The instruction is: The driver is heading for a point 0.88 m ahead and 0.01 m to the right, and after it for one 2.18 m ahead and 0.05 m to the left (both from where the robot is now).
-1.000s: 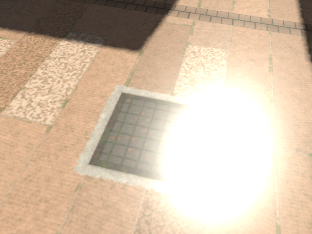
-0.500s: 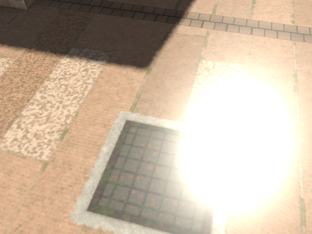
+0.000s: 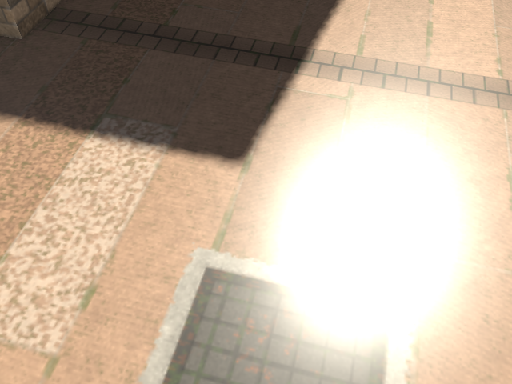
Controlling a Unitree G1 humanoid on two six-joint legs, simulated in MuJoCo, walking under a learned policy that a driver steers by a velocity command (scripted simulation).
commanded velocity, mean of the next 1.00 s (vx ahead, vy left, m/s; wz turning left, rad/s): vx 0.50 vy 0.00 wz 0.00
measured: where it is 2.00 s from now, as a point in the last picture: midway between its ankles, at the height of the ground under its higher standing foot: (262, 262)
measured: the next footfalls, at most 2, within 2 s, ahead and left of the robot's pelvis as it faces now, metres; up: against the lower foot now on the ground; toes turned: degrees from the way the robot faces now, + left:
right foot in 0.38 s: +0.38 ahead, -0.11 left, +0.00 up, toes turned -4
left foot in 0.94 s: +0.68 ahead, +0.07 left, +0.00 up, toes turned +5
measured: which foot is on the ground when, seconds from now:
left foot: down 0.00-0.38, up 0.40-0.92, down 0.94-1.00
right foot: up 0.00-0.36, down 0.38-0.96, up 0.98-1.00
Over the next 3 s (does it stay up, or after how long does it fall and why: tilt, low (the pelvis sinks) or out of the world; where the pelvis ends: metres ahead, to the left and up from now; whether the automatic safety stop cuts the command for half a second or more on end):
stays up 0.86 0.01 0.00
